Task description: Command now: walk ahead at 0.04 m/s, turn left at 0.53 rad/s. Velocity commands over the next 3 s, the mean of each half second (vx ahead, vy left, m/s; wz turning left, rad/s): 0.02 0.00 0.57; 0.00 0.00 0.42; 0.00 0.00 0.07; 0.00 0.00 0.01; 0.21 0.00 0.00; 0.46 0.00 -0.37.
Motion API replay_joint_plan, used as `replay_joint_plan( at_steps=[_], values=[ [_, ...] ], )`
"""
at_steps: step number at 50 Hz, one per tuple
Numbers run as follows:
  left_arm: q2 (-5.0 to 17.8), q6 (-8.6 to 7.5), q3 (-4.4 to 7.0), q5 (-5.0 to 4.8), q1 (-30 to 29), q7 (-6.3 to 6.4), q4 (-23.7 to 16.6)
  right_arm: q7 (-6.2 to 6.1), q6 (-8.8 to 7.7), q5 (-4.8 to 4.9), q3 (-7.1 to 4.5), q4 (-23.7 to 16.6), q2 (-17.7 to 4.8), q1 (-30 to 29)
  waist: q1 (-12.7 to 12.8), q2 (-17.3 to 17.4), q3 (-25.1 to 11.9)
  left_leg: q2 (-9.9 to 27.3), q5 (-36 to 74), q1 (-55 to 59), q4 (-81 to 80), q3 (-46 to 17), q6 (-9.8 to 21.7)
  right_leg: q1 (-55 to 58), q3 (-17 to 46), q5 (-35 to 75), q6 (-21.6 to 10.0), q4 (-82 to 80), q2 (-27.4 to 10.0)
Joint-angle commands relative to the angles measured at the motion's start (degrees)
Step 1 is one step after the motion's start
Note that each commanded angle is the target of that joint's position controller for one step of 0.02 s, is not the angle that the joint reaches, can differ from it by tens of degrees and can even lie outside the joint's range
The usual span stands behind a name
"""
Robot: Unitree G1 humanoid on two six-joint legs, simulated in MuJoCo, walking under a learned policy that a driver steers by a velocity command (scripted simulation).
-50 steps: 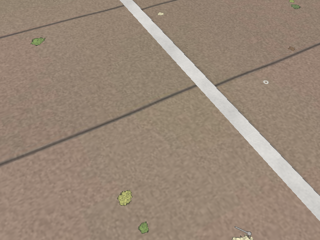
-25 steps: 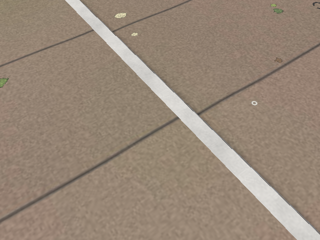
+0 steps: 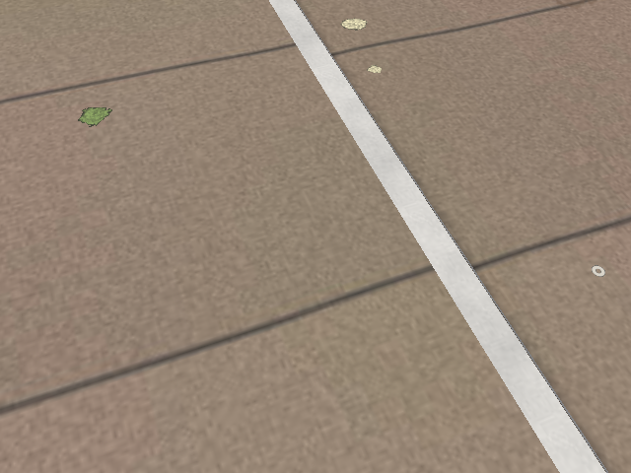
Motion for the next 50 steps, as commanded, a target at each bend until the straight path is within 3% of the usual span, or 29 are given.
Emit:
replay_joint_plan(
  at_steps=[1, 6, 10, 13, 15, 16, 17, 18, 19, 20, 21, 23, 27, 30, 34, 37, 39, 40, 41, 42, 43, 44, 46, 48, 50],
  values=[
    [4.25, 0.78, 1.02, -0.28, 4.95, 0.02, -2.36, 0.04, -0.39, -0.29, -2.15, -3.06, -8.47, 1.74, 1.22, 5.06, -8.85, 13.65, 16.71, 6.93, -8.05, -15.8, 9.24, -0.42, 0.72, 1.85, 1.57, -3.95, -0.32],
    [5.28, 1.24, 1.15, -0.53, 0.82, 0.4, -4.85, 0.23, 0.66, -0.74, -2.9, -3.84, -9.62, 2.5, -0.84, 7.91, -8.11, 12.95, -2.53, 6.94, -10.47, -21.87, 7.92, -1.11, 1.91, 2.32, 1.84, -11.42, -0.12],
    [5.43, 0.45, 0.95, -1.04, 0.33, 0.66, -6.03, 0.6, 1.05, -1.07, -3.36, -4.5, -10.02, 1.73, -1.16, 8.52, -7.91, 12.74, -3.87, 6.55, -10.03, -25.71, 7.12, 2.1, 2.46, 1.35, 0.73, -17.18, 1.27],
    [5.7, -0.35, 0.8, -1.62, 3.14, 0.94, -6.17, 1.01, 1.35, -1.0, -3.56, -4.9, -9.98, 0.2, -0.18, 9.35, -8.37, 12.24, -0.16, 5.67, -9.01, -28.52, 5.75, 7.94, 2.54, 0.28, -0.96, -24.72, 2.98],
    [5.52, -0.9, 0.74, -1.84, 8.03, 1.31, -5.2, 1.13, 1.72, -0.36, -3.6, -5.27, -9.74, -1.99, 2.52, 8.96, -8.12, 10.12, -2.53, 1.97, -7.88, -28.68, 2.72, 16.38, 1.79, 4.89, -2.47, -37.01, 3.99],
    [6.87, -1.25, 1.09, -1.4, 10.01, 1.78, -4.77, 0.94, 1.7, 0.26, -3.31, -5.68, -8.64, -2.59, 3.49, 6.85, -7.31, 7.08, -9.26, -2.47, -5.75, -26.8, -0.46, 21.84, 3.72, 7.74, -3.34, -45.82, 1.33],
    [11.9, -1.31, 2.06, -0.49, 8.48, 2.28, -5.87, 0.66, 1.58, 0.67, -2.48, -5.95, -4.84, 0.74, 0.92, -4.3, -7.5, 0.7, -20.76, -8.37, 5.75, -18.84, -4.09, 25.38, 16.74, 0.38, -6.13, -52.75, -11.7],
    [15.89, -1.06, 2.59, -0.02, 1.83, 2.03, -8.85, 0.15, 1.18, 0.08, -2.94, -6.12, -5.7, 0.92, 0.29, -10.86, -4.26, -7.38, -24.29, -16.47, 19.13, -6.44, -5.7, 19.83, 29.47, 1.41, -11.27, -56.08, -22.73],
    [13.71, -0.94, 2.35, 0.65, 1.89, 1.62, -8.41, 0.28, 1.06, -1.74, -3.76, -6.14, -9.76, -1.11, 0.12, -6.59, -2.81, -1.41, -22.78, -13.22, 28.96, -6.34, -6.33, 13.44, 25.98, 9.75, -14.56, -53.73, -23.27],
    [9.54, -1.16, 1.2, 0.2, -0.78, 1.29, -8.91, 0.77, 1.19, -1.62, -4.09, -5.14, -9.9, 0.24, -1.92, -3.75, -2.36, -1.02, -19.5, -11.01, 33.8, -6.51, -6.17, 12.02, 19.45, 16.24, -13.38, -51.76, -18.7],
    [8.04, -1.27, 0.8, -0.07, -2.58, 1.04, -9.42, 1.23, 1.69, -1.51, -3.98, -4.07, -9.11, 2.29, -3.0, -3.87, -2.28, -1.07, -16.8, -10.85, 37.93, -5.9, -6.47, 12.76, 13.24, 20.87, -11.69, -50.16, -14.82],
    [7.54, -1.32, 0.62, -0.1, -2.13, 1.18, -10.33, 2.29, 2.48, -1.15, -3.73, -3.27, -8.76, 4.02, -2.37, -6.76, -3.99, -0.59, -15.46, -12.99, 43.23, -3.81, -7.7, 17.61, 7.43, 29.73, -11.27, -47.63, -12.25],
    [9.1, -1.32, 1.48, -0.18, 6.08, 0.99, -8.37, 2.92, 2.99, -0.59, -2.57, -5.62, -7.21, -1.78, 2.36, -6.44, -4.73, 1.57, -16.46, -17.16, 37.46, -1.61, -9.99, 28.16, 5.33, 40.11, -13.0, -44.45, -14.19],
    [10.31, -1.29, 2.16, 0.02, 7.8, 0.66, -7.67, 3.33, 3.34, -0.22, -1.97, -6.88, -6.59, -3.75, 3.53, -7.84, -5.5, 2.92, -18.19, -14.99, 31.11, -0.11, -10.04, 30.34, 4.15, 42.34, -13.56, -43.3, -15.91],
    [11.51, -1.28, 2.72, 0.25, 5.86, -0.42, -7.83, 3.69, 3.38, 0.37, -1.08, -8.47, -5.61, -4.93, 3.26, -9.21, -6.07, 4.11, -19.2, -5.31, 21.03, 3.48, -8.13, 25.21, 0.42, 42.16, -12.9, -41.91, -16.66],
    [12.47, -1.04, 3.04, 0.05, 5.93, -1.1, -6.96, 3.2, 2.91, 0.6, -0.74, -8.79, -5.54, -3.83, 2.82, -10.29, -6.87, 2.99, -18.39, 0.92, 12.19, 4.95, -6.08, 23.09, 0.34, 43.04, -12.3, -39.06, -16.84],
    [12.15, -0.52, 2.89, -0.95, 4.74, -1.3, -6.47, 2.4, 1.88, -0.44, -0.44, -7.5, -5.32, -0.09, -0.48, -7.06, -7.23, 2.78, -4.81, 10.1, -4.66, 4.55, -4.42, 18.27, -2.22, 37.16, -8.49, -33.38, -15.13],
    [9.85, -0.32, 2.31, -0.91, 7.19, -1.53, -6.23, 1.76, 0.96, -1.55, -0.97, -7.35, -8.57, 0.96, -0.49, 1.58, -8.95, 9.38, -0.47, 18.41, -10.91, -5.47, -3.27, 10.83, -5.53, 25.39, -4.67, -25.04, -12.17],
    [3.22, -0.08, 0.41, -0.2, 8.38, -1.99, -9.5, 1.4, 0.26, -0.97, -1.96, -9.31, -15.71, -0.67, 2.15, 17.62, -8.91, 27.42, 26.9, 22.51, -8.94, -25.85, 3.19, -2.51, -9.85, -9.44, -0.26, -14.48, -3.14],
    [6.65, 1.17, 0.96, -0.49, 4.09, -0.83, -8.87, 1.04, -0.02, -0.07, -1.96, -7.69, -13.68, 3.76, -3.27, 10.92, -10.75, 28.09, 29.68, 16.16, -6.62, -21.79, 9.95, 1.4, -1.65, -11.13, -0.32, -9.26, -3.37],
    [7.41, 1.8, 1.27, -1.28, 3.79, -0.84, -8.42, 0.89, -0.04, -0.24, -0.7, -7.15, -10.36, 0.84, -0.64, 9.28, -6.95, 24.32, 25.93, 13.96, -7.47, -17.33, 9.79, 1.04, -0.4, -8.02, -0.57, -7.05, -3.56],
    [7.83, 1.81, 1.46, -1.52, 4.36, -1.09, -7.23, 0.64, 0.12, -0.33, 0.32, -7.46, -7.53, -3.63, 1.05, 8.75, -4.03, 20.57, 20.92, 11.33, -8.88, -13.37, 7.38, 1.51, 0.26, -3.74, -0.7, -8.19, -3.99],
    [9.11, 1.75, 1.98, -0.36, 7.11, -1.47, -5.02, -0.17, 0.04, -0.19, 0.9, -7.46, -6.61, -6.04, 2.23, 10.61, -3.95, 16.32, 23.98, 12.19, -8.78, -9.21, 5.21, 2.78, -0.86, 1.37, -0.27, -8.3, -3.15],
    [7.98, 1.86, 1.72, -0.44, 8.49, -1.74, -3.71, -0.24, -0.34, -0.11, 1.43, -6.56, -5.99, -4.83, 2.22, 8.08, -6.17, 16.11, 25.58, 13.37, -8.41, -7.97, 5.22, 4.91, -0.74, 2.71, 0.19, -8.87, -2.49],
    [6.6, 2.1, 1.29, -0.72, 7.64, -1.74, -3.32, -0.27, -0.65, -0.26, 1.67, -5.44, -6.04, -4.12, 1.7, 7.53, -5.66, 16.19, 21.08, 13.42, -8.98, -8.32, 5.29, 5.8, -0.55, 2.75, 0.54, -13.05, -2.46]
  ],
)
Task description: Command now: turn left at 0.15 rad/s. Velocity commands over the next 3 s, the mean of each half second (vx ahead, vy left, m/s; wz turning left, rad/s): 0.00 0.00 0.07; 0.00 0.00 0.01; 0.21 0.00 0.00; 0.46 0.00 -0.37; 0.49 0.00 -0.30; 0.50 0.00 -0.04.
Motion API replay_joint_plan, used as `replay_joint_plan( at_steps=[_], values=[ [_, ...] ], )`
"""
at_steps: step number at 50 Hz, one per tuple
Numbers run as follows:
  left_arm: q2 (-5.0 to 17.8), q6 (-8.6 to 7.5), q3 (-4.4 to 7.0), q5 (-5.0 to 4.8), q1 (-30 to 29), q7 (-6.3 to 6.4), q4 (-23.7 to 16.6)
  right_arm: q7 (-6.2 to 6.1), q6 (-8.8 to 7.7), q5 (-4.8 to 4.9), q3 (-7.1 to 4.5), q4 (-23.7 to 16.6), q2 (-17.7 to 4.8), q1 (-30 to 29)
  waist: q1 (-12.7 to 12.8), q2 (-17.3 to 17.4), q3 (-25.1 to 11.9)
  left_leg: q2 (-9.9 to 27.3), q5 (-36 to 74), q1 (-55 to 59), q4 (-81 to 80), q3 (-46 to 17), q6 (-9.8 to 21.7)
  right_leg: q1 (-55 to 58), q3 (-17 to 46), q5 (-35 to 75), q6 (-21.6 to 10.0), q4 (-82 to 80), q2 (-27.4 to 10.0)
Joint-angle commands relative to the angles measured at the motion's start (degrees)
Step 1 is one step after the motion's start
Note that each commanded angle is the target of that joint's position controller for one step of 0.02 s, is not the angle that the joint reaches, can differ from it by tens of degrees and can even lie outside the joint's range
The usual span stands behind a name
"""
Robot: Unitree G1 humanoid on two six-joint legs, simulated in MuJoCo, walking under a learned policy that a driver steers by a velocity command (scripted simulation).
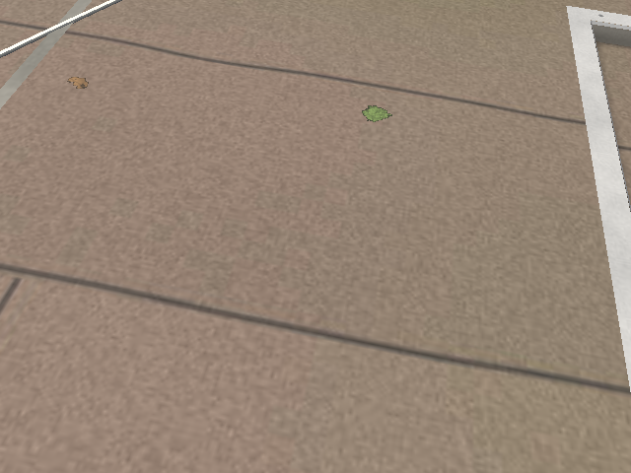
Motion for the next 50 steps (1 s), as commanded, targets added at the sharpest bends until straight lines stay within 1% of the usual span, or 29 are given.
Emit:
replay_joint_plan(
  at_steps=[1, 3, 6, 7, 8, 9, 10, 11, 12, 13, 14, 15, 16, 17, 20, 24, 29, 35, 42, 50],
  values=[
    [3.43, -0.16, 0.74, -0.05, 0.79, 0.12, -1.8, -0.47, -0.93, -0.2, -1.45, -1.05, -7.79, 1.06, -1.53, 9.6, -4.23, 13.78, 22.87, 3.91, -5.98, -9.44, 7.12, 0.21, 0.86, 0.69, 0.47, -4.08, -0.07],
    [2.89, -0.09, 0.47, 0.01, -0.07, 0.46, -1.39, -0.48, -0.94, -0.47, -1.31, 0.05, -7.96, 1.53, -2.18, 10.19, -3.35, 13.79, 18.32, 2.78, -6.14, -10.52, 7.28, 2.12, 0.76, 0.12, 0.15, -9.06, 0.31],
    [2.52, -0.43, 0.23, -0.34, 0.36, 1.21, -0.16, -0.52, -1.03, -0.64, -1.24, 1.5, -8.15, 1.51, -2.28, 9.9, -3.38, 14.04, 15.23, 1.03, -5.59, -12.53, 7.55, 5.99, 0.49, -0.12, -0.69, -15.62, 1.19],
    [2.23, -0.66, 0.09, -0.46, 0.93, 1.45, 0.42, -0.6, -1.07, -0.58, -1.15, 1.95, -8.0, 1.18, -1.93, 9.52, -3.57, 13.96, 14.48, 0.54, -5.18, -13.1, 7.3, 7.66, 0.42, 1.15, -1.04, -18.63, 1.37],
    [1.59, -0.99, -0.15, -0.44, 2.08, 1.65, 1.25, -0.72, -1.07, -0.33, -1.02, 2.33, -7.74, 0.32, -0.84, 8.61, -3.77, 13.3, 13.25, -0.36, -4.34, -13.01, 6.42, 10.5, 0.12, 4.84, -1.45, -23.91, 1.53],
    [0.94, -1.53, -0.52, -0.18, 3.49, 1.8, 2.21, -0.83, -1.07, 0.04, -0.88, 2.76, -7.42, -0.32, 0.45, 7.11, -4.0, 12.55, 11.41, -2.49, -3.72, -12.73, 4.66, 15.28, 0.56, 12.86, -1.85, -31.29, 0.84],
    [2.22, -2.32, -0.48, 0.46, 3.94, 1.98, 2.81, -0.85, -1.38, 0.14, -0.44, 3.24, -6.18, 0.63, 0.21, 5.01, -5.01, 11.43, 8.44, -5.37, -3.37, -12.81, 2.27, 20.36, 4.48, 18.09, -2.26, -33.6, -2.44],
    [4.64, -3.08, -0.39, 1.08, 3.86, 2.01, 2.73, -0.63, -1.57, 0.03, -0.4, 3.86, -5.5, 2.8, -1.66, 1.51, -5.4, 8.4, 4.72, -6.95, -1.86, -10.45, 0.75, 22.42, 9.39, 23.42, -3.16, -34.0, -7.6],
    [5.63, -3.34, -0.2, -0.17, -0.29, 1.47, 3.29, -0.48, -1.13, 0.34, -0.53, 5.31, -4.92, 4.07, -4.07, -4.42, -2.07, 4.42, 2.34, -2.31, -4.9, -6.94, 0.13, 13.0, 9.97, 21.92, -4.92, -33.15, -7.87],
    [3.14, -3.78, -0.79, -0.19, -1.48, 0.92, 3.14, -0.62, -0.98, -0.1, -0.7, 6.8, -6.32, 3.63, -2.91, -2.81, -1.81, 4.98, 3.87, 1.69, -4.63, -7.09, -0.21, 10.66, 9.06, 18.53, -4.42, -34.16, -6.68],
    [2.56, -4.1, -1.0, -0.19, -0.74, 0.77, 3.84, -0.69, -0.98, -0.03, -1.06, 7.78, -7.06, 3.36, -2.08, -1.84, -1.55, 5.46, 5.25, 2.65, -4.14, -7.33, -0.01, 10.28, 7.56, 16.84, -3.58, -34.51, -5.32],
    [2.79, -4.15, -1.01, -0.12, -0.09, 0.94, 4.71, -0.63, -1.07, 0.15, -1.12, 8.47, -7.09, 3.5, -2.02, -1.72, -1.79, 5.93, 6.46, 3.1, -3.99, -7.52, 0.1, 10.72, 6.9, 16.35, -3.31, -34.7, -4.52],
    [2.43, -4.27, -1.2, -0.25, 0.68, 1.21, 5.56, -0.56, -1.09, 0.08, -1.17, 9.28, -6.89, 3.66, -1.84, -1.24, -1.6, 6.21, 7.03, 2.71, -4.02, -7.63, 0.15, 11.18, 6.67, 16.15, -3.26, -34.85, -4.28],
    [2.48, -4.31, -1.19, -0.36, 1.04, 1.34, 6.27, -0.58, -1.22, 0.06, -0.99, 10.0, -6.23, 4.02, -1.84, -0.79, -1.73, 6.43, 6.87, 1.98, -4.42, -7.76, 0.04, 12.11, 6.53, 15.97, -3.33, -34.74, -4.15],
    [1.73, -4.27, -1.47, -0.25, 1.06, 1.47, 7.67, -0.86, -1.33, 0.18, -0.76, 12.53, -5.46, 4.67, -1.64, 1.47, -1.17, 6.24, 5.63, 0.61, -5.39, -7.62, -0.52, 12.77, 6.57, 14.94, -3.81, -34.72, -4.23],
    [1.37, -4.32, -1.75, -0.23, 1.17, 1.6, 9.58, -1.08, -1.26, 0.18, -0.54, 15.12, -5.08, 5.5, -1.64, 2.37, -0.84, 6.3, 5.31, 0.38, -5.74, -7.53, -0.87, 12.41, 6.6, 14.09, -4.14, -34.9, -4.08],
    [0.57, -4.41, -2.22, -0.25, 1.59, 1.68, 11.73, -1.29, -1.26, 0.19, -0.16, 17.71, -4.6, 6.79, -1.79, 2.75, -0.74, 6.53, 5.48, 0.39, -5.62, -7.38, -1.04, 12.03, 6.55, 14.05, -4.3, -34.95, -3.82],
    [-0.51, -4.48, -2.74, -0.3, 2.64, 1.8, 13.92, -1.5, -1.28, 0.21, 0.25, 19.9, -3.79, 8.1, -1.96, 2.46, -0.51, 6.76, 5.77, 0.4, -5.23, -7.14, -1.12, 11.44, 6.46, 14.24, -4.34, -34.92, -3.5],
    [-1.66, -4.56, -3.13, -0.32, 4.1, 1.99, 15.85, -1.69, -1.33, 0.23, 0.59, 21.52, -2.47, 9.18, -2.01, 2.32, -0.2, 6.9, 6.11, 0.25, -4.73, -6.82, -1.21, 10.92, 6.41, 14.55, -4.36, -34.7, -3.22],
    [-2.77, -4.62, -3.31, -0.31, 5.63, 2.19, 17.33, -1.86, -1.4, 0.25, 0.78, 22.55, -1.11, 10.14, -1.93, 2.56, 0.07, 6.97, 6.33, -0.09, -4.26, -6.52, -1.31, 10.69, 6.4, 14.91, -4.45, -34.35, -3.01]
  ],
)
Over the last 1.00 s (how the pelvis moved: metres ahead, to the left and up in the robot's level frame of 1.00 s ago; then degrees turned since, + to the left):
-0.04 -0.02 0.01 30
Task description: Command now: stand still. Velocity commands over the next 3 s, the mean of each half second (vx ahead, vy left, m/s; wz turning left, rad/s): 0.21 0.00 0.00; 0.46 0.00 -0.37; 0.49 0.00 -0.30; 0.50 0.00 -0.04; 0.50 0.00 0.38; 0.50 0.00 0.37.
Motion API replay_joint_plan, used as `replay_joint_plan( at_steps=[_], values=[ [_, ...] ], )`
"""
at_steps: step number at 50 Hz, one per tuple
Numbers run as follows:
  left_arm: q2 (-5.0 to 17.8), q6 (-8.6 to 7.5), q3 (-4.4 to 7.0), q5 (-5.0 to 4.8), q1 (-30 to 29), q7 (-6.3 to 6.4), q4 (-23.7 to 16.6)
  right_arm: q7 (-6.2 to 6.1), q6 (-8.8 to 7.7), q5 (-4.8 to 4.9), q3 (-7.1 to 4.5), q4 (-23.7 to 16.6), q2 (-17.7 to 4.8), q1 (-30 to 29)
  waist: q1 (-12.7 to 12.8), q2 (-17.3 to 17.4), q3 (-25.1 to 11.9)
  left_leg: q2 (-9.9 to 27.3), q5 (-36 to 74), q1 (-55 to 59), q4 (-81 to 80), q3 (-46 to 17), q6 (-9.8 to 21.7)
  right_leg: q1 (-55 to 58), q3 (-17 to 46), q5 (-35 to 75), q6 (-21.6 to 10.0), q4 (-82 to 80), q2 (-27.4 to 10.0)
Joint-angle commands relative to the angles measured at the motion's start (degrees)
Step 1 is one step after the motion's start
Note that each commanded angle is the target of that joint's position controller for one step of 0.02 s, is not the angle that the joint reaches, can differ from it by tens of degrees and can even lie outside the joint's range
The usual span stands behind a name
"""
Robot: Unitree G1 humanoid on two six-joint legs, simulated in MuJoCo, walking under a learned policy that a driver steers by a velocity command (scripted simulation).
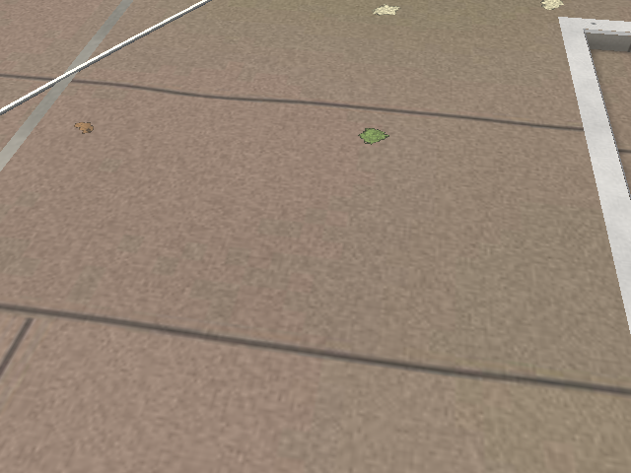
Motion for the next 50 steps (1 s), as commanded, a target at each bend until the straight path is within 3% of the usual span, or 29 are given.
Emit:
replay_joint_plan(
  at_steps=[1, 5, 6, 9, 10, 12, 14, 17, 19, 20, 21, 22, 23, 24, 25, 27, 30, 34, 37, 39, 41, 42, 43, 44, 45, 46, 47, 48, 50],
  values=[
    [4.68, -0.29, 0.71, 0.01, 3.59, 0.22, -0.33, -0.21, -0.22, 0.0, -0.61, -0.19, -4.55, 3.38, -0.06, -0.36, 2.54, 6.19, 5.2, -0.46, -3.01, -5.55, 1.37, -3.22, 5.91, 4.47, -1.47, -4.43, -6.28],
    [4.21, -0.31, 0.69, 0.02, 4.19, 0.29, 0.15, -0.29, -0.25, 0.01, -0.57, 0.09, -4.05, 3.87, -0.02, -0.27, 2.66, 6.22, 5.25, -0.62, -2.82, -5.45, 1.33, -3.24, 5.91, 4.64, -1.52, -4.29, -6.21],
    [4.01, -0.28, 0.67, 0.1, 4.78, 0.27, 0.39, -0.28, -0.22, -0.04, -0.48, 0.27, -3.7, 4.4, 0.04, -0.34, 1.46, 5.71, 1.27, -0.28, -3.07, -5.21, 1.43, -2.84, 5.86, -0.01, -1.62, -4.87, -5.77],
    [6.84, 0.5, 2.14, 0.33, 5.55, 0.02, -0.11, 0.03, 0.23, -0.53, -1.34, -0.87, -4.93, 4.35, 0.55, -2.7, 4.43, 1.92, -19.53, -6.39, 2.23, -2.92, 3.3, -5.99, 8.43, -24.16, -4.42, -5.23, -4.98],
    [7.12, 0.73, 2.49, 0.4, 6.78, -0.13, -0.21, 0.34, 0.27, -0.93, -1.42, -1.82, -4.59, 3.3, 1.33, -3.63, 7.14, 1.13, -23.34, -11.14, 4.81, -2.55, 3.71, -6.55, 11.6, -30.51, -6.02, -6.73, -6.62],
    [8.24, 0.67, 3.39, 0.45, 10.94, -0.08, 0.8, 1.06, -0.55, -1.69, -0.89, -4.14, -1.46, 0.77, 2.9, -8.36, 8.97, -0.38, -17.37, -17.8, 14.76, 2.33, 3.12, -3.26, 22.03, -36.54, -10.17, -12.5, -13.97],
    [8.76, 0.04, 4.13, 0.79, 10.69, -0.23, 0.52, 1.65, -1.88, -1.93, -1.25, -6.2, -2.58, -1.31, 2.74, -7.26, 9.27, 2.58, -13.28, -19.59, 21.22, 3.3, 2.73, -3.69, 26.31, -31.73, -12.65, -15.49, -18.5],
    [9.32, -1.07, 4.78, 0.62, 7.14, -0.67, -0.79, 2.56, -3.39, -1.14, -1.72, -7.41, -2.55, 0.62, 0.05, -6.61, 8.06, 3.19, -14.12, -14.02, 16.06, 4.12, 3.18, -6.19, 19.93, -24.59, -11.04, -13.18, -15.99],
    [8.41, -1.34, 4.87, -0.04, 3.21, -0.91, -2.14, 2.35, -3.96, -0.39, -2.04, -4.52, -1.29, 8.93, -4.12, -4.76, 7.49, -0.35, -7.32, 3.38, 5.08, 7.17, 3.45, -16.28, 12.62, -21.77, -8.51, -7.15, -10.6],
    [7.11, -1.81, 4.6, 0.28, 1.99, -0.99, -3.09, 1.95, -4.19, -0.53, -2.67, -2.83, -2.64, 14.28, -5.95, -1.25, 6.58, 1.0, -8.15, 12.11, 1.72, 3.67, 3.59, -22.17, 9.01, -19.45, -7.16, -0.24, -7.72],
    [2.81, -2.53, 3.35, 0.05, 0.45, -1.55, -4.94, 1.31, -4.7, -1.26, -3.94, -1.95, -7.63, 21.43, -8.56, 11.6, 3.7, 14.38, -22.45, 19.1, -9.11, -17.24, 6.21, -29.79, 0.19, -15.62, -4.41, 18.34, -0.86],
    [3.79, -2.89, 3.63, 1.01, -0.47, -2.01, -7.0, 1.43, -4.11, -0.74, -5.13, -0.2, -11.96, 26.96, -8.54, 16.95, 3.87, 23.84, -30.81, 19.02, -14.93, -34.6, 11.07, -37.21, -3.29, -19.5, -4.09, 31.97, 2.02],
    [6.51, -2.97, 4.24, 2.28, -2.14, -2.54, -7.15, 1.36, -3.84, -0.98, -4.49, -1.73, -8.94, 21.35, -5.25, 7.4, 7.93, 23.57, -31.0, 13.49, -14.15, -32.86, 11.8, -38.42, 0.12, -15.41, -4.71, 39.61, -2.12],
    [5.03, -3.35, 3.98, 1.93, -2.56, -3.13, -7.07, 1.66, -4.24, -0.91, -4.1, -3.85, -7.71, 16.19, -3.06, 3.62, 9.25, 21.37, -25.95, 9.66, -14.34, -27.64, 11.03, -37.88, 1.27, -9.8, -4.69, 40.99, -3.93],
    [3.88, -3.7, 3.78, 1.31, -1.67, -3.6, -6.5, 1.65, -4.8, -0.86, -3.9, -5.12, -7.1, 12.98, -1.35, 2.51, 8.67, 19.05, -18.73, 8.53, -15.27, -21.75, 9.69, -35.99, 1.75, -5.25, -4.13, 40.62, -5.09],
    [4.46, -3.26, 4.19, 1.36, -1.17, -4.22, -5.94, 1.21, -5.86, -0.74, -3.1, -5.22, -4.95, 12.4, -0.13, 2.49, 6.71, 15.78, -4.05, 9.25, -15.46, -12.12, 7.6, -33.96, 0.93, -0.54, -2.9, 39.92, -5.17],
    [3.76, -2.21, 4.32, 0.87, -3.83, -4.19, -7.19, 0.85, -6.48, -0.7, -2.45, -3.41, -3.88, 17.02, -0.2, 3.87, 5.19, 13.9, 17.8, 11.95, -12.73, -2.49, 5.75, -35.9, -0.54, 2.28, -2.43, 40.19, -3.28],
    [1.99, -1.99, 3.23, 0.65, -14.25, -4.23, -11.89, 0.49, -6.63, -0.86, -1.64, -3.96, -3.27, 16.21, -1.05, 4.47, 7.36, 11.9, 27.65, 7.98, -13.09, 4.98, 4.43, -33.42, -4.86, 7.93, -2.23, 27.56, -1.74],
    [2.01, -1.85, 2.62, 0.52, -18.51, -4.26, -14.37, -0.1, -6.9, -0.71, -1.71, -3.58, -5.13, 17.12, -1.45, 5.45, 7.26, 12.94, 39.46, 8.16, -11.32, 8.36, 3.87, -25.51, -9.51, 9.16, -3.87, 16.66, 0.26],
    [4.2, -1.96, 3.3, 0.54, -14.53, -3.9, -13.89, -0.72, -7.14, -0.44, -2.19, -3.61, -7.1, 16.7, 0.95, 6.21, 3.89, 14.07, 56.6, 11.41, -3.54, 10.31, 3.01, -19.01, -11.4, 7.54, -6.28, 14.73, 3.09],
    [6.86, -2.41, 4.71, 0.65, -3.08, -3.51, -10.67, -1.21, -6.63, -0.52, -2.97, -4.49, -9.22, 14.79, 6.0, 7.44, -2.58, 15.62, 63.61, 12.48, 12.13, 10.9, 2.88, -8.43, -10.52, 4.73, -9.38, 13.44, 5.22],
    [8.35, -2.7, 5.71, 1.02, 4.28, -3.27, -8.3, -0.96, -6.35, -0.38, -3.37, -5.22, -10.04, 13.21, 9.56, 7.28, -5.91, 15.34, 56.98, 9.3, 23.59, 11.39, 2.92, 0.12, -8.62, 5.72, -11.29, 9.18, 5.13],
    [11.79, -2.57, 7.17, 1.73, 9.93, -2.78, -7.33, -0.21, -6.32, -0.46, -3.44, -7.02, -9.66, 11.31, 12.54, 3.44, -8.91, 12.31, 37.72, -0.56, 40.94, 12.42, 2.92, 9.9, 1.76, -1.39, -14.38, 5.38, -1.92],
    [16.59, -1.62, 8.49, 1.54, 7.07, -2.57, -9.1, 0.91, -6.61, -0.17, -2.96, -10.3, -3.6, 13.7, 6.51, -12.35, -13.3, -0.98, -17.06, -23.41, 65.45, 9.82, 0.25, 23.93, 34.78, 1.89, -23.6, 0.76, -19.02],
    [16.59, -1.16, 8.55, -0.03, 5.32, -2.95, -9.28, 1.64, -7.13, -0.38, -3.54, -12.85, -7.48, 9.55, 6.98, -4.53, -14.5, 0.16, -14.64, -32.08, 69.48, -1.27, 1.5, 23.87, 42.99, -5.7, -26.72, -6.3, -20.17],
    [13.73, -1.25, 7.8, -0.17, 1.35, -2.62, -9.84, 2.03, -7.77, -0.39, -3.64, -14.88, -8.23, 4.34, 5.44, -1.26, -6.38, 3.74, -9.43, -35.39, 65.55, -2.19, 1.96, 16.81, 36.67, -8.14, -24.29, -8.81, -19.63],
    [10.31, -1.53, 7.01, -0.02, -0.79, -2.57, -9.91, 2.05, -8.12, -0.37, -3.81, -15.35, -8.32, 3.42, 2.67, 3.77, -0.57, 6.09, -6.42, -32.82, 59.31, -1.54, 1.88, 7.67, 31.06, -2.31, -21.27, -10.7, -17.73],
    [8.67, -2.16, 6.44, 0.23, -2.04, -2.34, -10.13, 1.86, -7.48, -0.98, -3.98, -15.87, -7.89, 2.38, 0.47, 5.73, 1.15, 7.57, -5.93, -28.8, 54.69, -1.93, 1.08, 1.63, 26.59, 4.7, -18.94, -10.79, -14.74],
    [8.46, -3.38, 5.99, 0.0, -1.89, -1.91, -10.25, 2.03, -5.08, -2.36, -3.66, -16.03, -5.85, 4.42, -2.08, 4.23, 0.98, 8.37, -6.67, -23.31, 49.15, -1.59, -0.76, -4.5, 19.95, 13.92, -17.31, -10.76, -10.86]
  ],
)
Over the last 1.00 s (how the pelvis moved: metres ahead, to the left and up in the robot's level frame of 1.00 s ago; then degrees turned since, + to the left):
-0.01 -0.03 0.00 0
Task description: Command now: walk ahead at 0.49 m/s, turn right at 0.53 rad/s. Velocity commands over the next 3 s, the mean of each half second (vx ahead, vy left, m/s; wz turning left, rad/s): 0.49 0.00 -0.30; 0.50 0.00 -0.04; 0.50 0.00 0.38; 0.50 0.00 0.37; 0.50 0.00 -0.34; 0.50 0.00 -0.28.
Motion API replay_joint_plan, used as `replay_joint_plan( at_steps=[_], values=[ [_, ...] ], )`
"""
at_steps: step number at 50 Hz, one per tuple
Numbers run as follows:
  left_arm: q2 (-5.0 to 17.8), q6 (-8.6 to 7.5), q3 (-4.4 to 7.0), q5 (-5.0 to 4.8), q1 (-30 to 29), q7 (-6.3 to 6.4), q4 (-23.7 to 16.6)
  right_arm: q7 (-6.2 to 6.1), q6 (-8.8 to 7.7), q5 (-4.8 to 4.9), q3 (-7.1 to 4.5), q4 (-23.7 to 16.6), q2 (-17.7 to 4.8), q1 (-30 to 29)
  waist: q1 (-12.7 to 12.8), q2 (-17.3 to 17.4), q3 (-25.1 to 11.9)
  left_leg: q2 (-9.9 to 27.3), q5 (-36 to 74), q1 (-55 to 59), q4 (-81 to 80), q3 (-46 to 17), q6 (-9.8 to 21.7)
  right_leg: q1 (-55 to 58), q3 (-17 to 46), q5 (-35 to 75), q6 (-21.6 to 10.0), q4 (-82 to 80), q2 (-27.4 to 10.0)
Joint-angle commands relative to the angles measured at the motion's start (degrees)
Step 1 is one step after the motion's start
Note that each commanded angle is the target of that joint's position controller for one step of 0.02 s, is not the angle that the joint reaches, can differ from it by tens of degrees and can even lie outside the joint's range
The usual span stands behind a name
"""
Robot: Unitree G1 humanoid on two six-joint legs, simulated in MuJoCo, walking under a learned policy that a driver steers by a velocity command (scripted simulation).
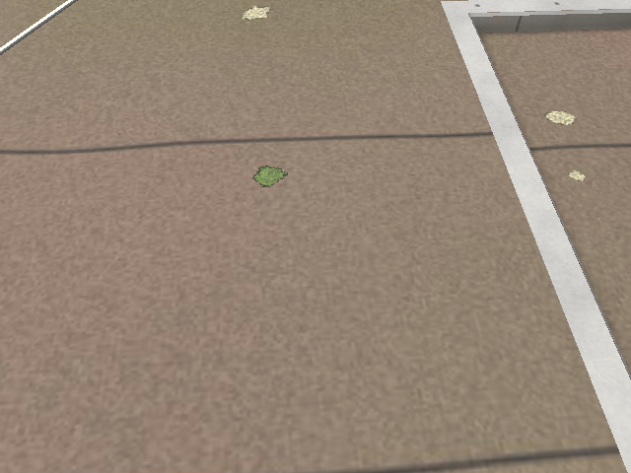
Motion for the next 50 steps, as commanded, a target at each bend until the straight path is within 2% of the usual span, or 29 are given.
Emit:
replay_joint_plan(
  at_steps=[1, 3, 4, 9, 14, 16, 18, 19, 20, 21, 22, 23, 24, 25, 26, 28, 30, 33, 36, 38, 42, 44, 45, 46, 47, 48, 49, 50],
  values=[
    [5.04, -2.18, 0.62, -0.39, 2.92, 0.55, -2.4, 0.29, 1.9, -1.21, -1.06, -3.52, -4.53, 4.33, -2.58, 2.97, -1.37, 3.45, 0.55, -7.11, -5.8, -2.03, -2.05, 3.17, 22.42, 14.89, -8.68, -15.51, -18.05],
    [6.88, -2.55, 0.97, -0.73, 5.05, 0.58, -2.37, 0.52, 2.89, -1.32, -1.12, -5.56, -4.82, 0.46, -2.01, 0.91, -0.81, 3.66, 4.09, -8.87, -11.24, -0.5, -3.44, 2.35, 20.26, 16.71, -7.59, -16.0, -16.12],
    [7.11, -2.47, 1.01, -0.87, 6.3, 0.57, -2.46, 0.66, 3.12, -1.32, -1.18, -6.98, -5.19, -2.78, -1.08, -0.16, -0.28, 3.77, 6.86, -10.55, -14.26, 0.07, -4.08, 2.8, 20.09, 16.85, -6.59, -16.3, -15.46],
    [5.55, -2.19, 0.4, -0.9, 14.1, 0.59, -1.41, 1.66, 3.42, -0.77, -0.79, -10.82, -4.98, -13.37, 3.89, -3.1, -0.94, 2.53, 18.71, -14.53, -27.79, 2.03, -3.79, 12.13, 18.0, 25.45, -0.3, -15.07, -14.38],
    [5.73, -2.26, -0.16, 0.09, 18.11, 1.51, -0.78, 2.19, 2.83, -0.05, 0.0, -14.14, -5.08, -21.85, 6.75, -4.24, 0.18, -0.13, 18.15, -15.3, -37.27, 3.7, -1.79, 21.44, 18.48, 31.73, -0.39, -13.3, -16.49],
    [6.61, -2.42, -0.17, 0.49, 17.53, 1.9, -0.8, 2.2, 2.28, 0.22, -0.04, -14.87, -5.78, -21.72, 5.55, -4.84, 0.24, -1.23, 15.66, -12.1, -40.86, 3.56, -0.1, 23.49, 18.61, 36.58, -0.52, -11.39, -18.09],
    [8.05, -2.89, -0.02, 0.56, 14.68, 1.99, -1.31, 1.55, 1.75, 0.41, -0.85, -12.81, -7.68, -13.93, 1.24, -5.82, -2.63, -4.17, 11.28, -0.08, -44.03, 3.99, 2.22, 22.22, 17.26, 49.76, 0.95, -5.3, -18.19],
    [8.5, -3.1, 0.01, 0.69, 14.0, 1.68, -1.22, 0.93, 1.38, 0.61, -1.59, -10.47, -9.21, -6.46, -2.03, -5.26, -6.24, -5.49, 10.93, 8.14, -46.41, 4.21, 3.56, 21.94, 16.31, 53.24, 1.57, 2.4, -17.16],
    [8.19, -3.39, -0.14, 0.28, 12.84, 1.33, -1.57, 0.14, 0.83, 0.0, -2.31, -8.13, -10.76, 2.53, -6.53, -3.89, -10.84, -2.13, 13.36, 21.11, -48.56, 1.42, 5.42, 15.57, 14.67, 45.92, 2.18, 12.93, -15.37],
    [4.5, -3.76, -1.1, -0.85, 14.11, 0.94, -3.76, -0.72, 0.71, -1.58, -3.44, -7.22, -15.47, 11.34, -8.34, 3.31, -19.1, 11.77, 8.2, 36.4, -47.84, -15.02, 9.1, 3.22, 11.82, 24.71, 3.45, 29.75, -10.96],
    [2.52, -3.14, -1.12, -2.37, 21.81, 0.9, -2.41, 0.13, 1.43, -1.63, -4.49, -5.8, -17.82, 11.6, -4.39, 14.57, -22.89, 22.86, 10.63, 44.27, -53.24, -38.61, 17.04, -11.95, 8.21, -19.38, 5.17, 46.17, -1.84],
    [7.05, -2.67, -0.34, -0.11, 17.39, 1.2, -2.36, 0.81, 1.98, 0.33, -3.56, -6.41, -12.51, 7.08, -3.15, 4.13, -14.87, 19.34, 2.68, 36.77, -56.34, -37.11, 15.07, -16.58, 11.4, -15.16, 4.2, 48.59, -6.09],
    [6.06, -2.77, -0.41, 0.26, 12.04, 0.79, -3.73, 1.05, 1.85, 0.8, -2.73, -7.12, -9.28, 1.74, -1.96, 1.27, -6.97, 17.1, 3.17, 27.96, -58.45, -28.29, 13.65, -17.32, 11.08, -10.17, 4.41, 46.2, -8.06],
    [4.84, -2.72, -0.65, 0.36, 9.65, 0.45, -4.48, 1.19, 1.54, 0.37, -2.25, -7.05, -7.46, -0.42, -0.88, -0.01, -3.8, 14.27, 7.41, 22.93, -60.35, -22.8, 12.07, -16.53, 10.37, -7.71, 4.52, 43.48, -9.87],
    [4.58, -2.21, -0.57, 0.95, 8.8, 0.05, -4.79, 1.0, 1.18, 0.39, -1.88, -6.23, -6.6, 0.08, 0.01, 1.26, -2.26, 12.2, 11.97, 19.85, -61.4, -18.57, 11.05, -15.61, 9.65, -6.98, 4.91, 41.54, -11.05],
    [2.84, -1.19, -0.9, 1.46, 9.95, -0.73, -4.64, 0.94, 0.36, 0.76, -1.52, -4.22, -5.85, 2.36, 1.53, 3.76, -2.67, 9.84, 17.7, 17.08, -63.05, -13.67, 10.06, -12.99, 8.23, -5.95, 5.99, 38.58, -12.04],
    [2.13, -0.67, -1.05, 1.66, 8.2, -1.25, -5.22, 1.0, -0.32, 1.2, -1.77, -2.73, -6.87, 4.94, 1.85, 3.91, -2.23, 9.16, 20.81, 16.85, -64.43, -10.83, 10.45, -15.13, 6.61, -4.47, 6.89, 36.63, -12.92],
    [2.08, -0.4, -1.36, 1.61, -0.11, -1.68, -8.04, 0.98, -0.31, 1.3, -1.9, -1.42, -7.6, 7.95, 0.56, 3.65, 0.21, 8.01, 21.71, 17.32, -67.02, -7.84, 10.35, -20.77, 4.37, 1.47, 8.27, 30.48, -14.93],
    [1.12, -0.57, -2.07, 1.21, -7.74, -1.86, -10.56, 1.01, -0.18, 1.42, -1.7, -0.37, -7.39, 10.62, -1.14, 3.71, 1.03, 6.23, 26.17, 18.2, -67.02, -4.59, 9.12, -20.52, 2.23, 7.3, 9.07, 20.05, -14.73],
    [0.55, -0.67, -2.54, 0.9, -11.61, -1.87, -11.72, 0.86, -0.23, 1.37, -1.74, 0.32, -7.87, 12.64, -2.29, 4.06, 1.05, 6.38, 28.58, 19.75, -66.6, -3.62, 8.62, -18.81, 1.16, 9.91, 8.93, 14.19, -13.87],
    [1.58, -0.97, -2.49, 0.64, -16.28, -1.55, -13.48, 0.27, 0.13, 0.84, -1.81, 1.61, -8.62, 15.12, -3.18, 4.28, 1.49, 9.11, 32.46, 26.2, -64.18, -4.04, 8.63, -17.57, 0.86, 8.51, 7.32, 7.66, -12.54],
    [2.33, -1.35, -2.16, 0.7, -15.46, -1.3, -13.57, -0.11, 0.39, 0.59, -1.97, 1.93, -9.2, 14.44, -1.99, 4.31, 1.13, 10.33, 38.48, 28.8, -61.0, -3.83, 8.04, -14.62, 0.75, 4.71, 5.74, 5.08, -11.46],
    [2.92, -1.61, -1.79, 0.78, -12.63, -0.99, -12.75, -0.27, 0.51, 0.53, -2.09, 1.95, -9.65, 13.63, -0.48, 4.52, -0.31, 10.24, 45.26, 29.32, -57.24, -3.19, 7.32, -10.17, 0.36, 2.53, 4.8, 3.54, -10.06],
    [3.75, -2.01, -1.23, 0.95, -6.73, -0.58, -10.76, -0.31, 0.75, 0.57, -2.18, 2.05, -10.03, 13.01, 2.05, 4.14, -3.43, 9.29, 50.87, 29.27, -50.14, -2.17, 6.58, -2.89, -0.4, 2.01, 3.67, 0.97, -8.21],
    [5.29, -2.62, -0.41, 1.56, 2.32, -0.01, -7.67, -0.25, 0.96, 0.8, -1.97, 1.89, -9.56, 12.66, 5.65, 2.31, -8.53, 6.87, 48.32, 24.99, -39.53, 0.0, 5.47, 9.24, 0.15, 3.7, 2.05, -1.44, -8.5],
    [9.84, -3.1, 0.8, 2.99, 12.49, 0.72, -6.04, -0.16, 0.9, 1.27, -1.27, -0.22, -7.49, 12.45, 8.88, -3.3, -15.96, 3.95, 29.1, 13.42, -22.78, 2.29, 4.33, 23.91, 13.85, 0.0, -1.1, -1.75, -21.38],
    [14.31, -2.61, 2.0, 2.92, 13.64, 0.46, -5.64, 0.14, 1.19, 3.27, -0.33, -0.48, -1.88, 20.2, 5.06, -15.99, -21.49, -6.42, -12.35, -6.02, -3.61, 3.93, 2.37, 35.87, 40.08, -2.85, -8.73, -8.26, -35.85],
    [10.27, -1.89, 1.42, 0.76, 9.55, 0.04, -6.38, -0.28, 1.75, 1.44, -1.91, 0.41, -8.19, 16.03, 4.64, -4.91, -15.93, -3.27, -10.0, -10.59, -0.24, -2.76, 3.31, 29.61, 39.29, -8.01, -6.56, -10.84, -32.8]
  ],
)
Over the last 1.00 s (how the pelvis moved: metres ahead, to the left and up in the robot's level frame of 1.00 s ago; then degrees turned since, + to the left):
0.35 0.00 -0.02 -14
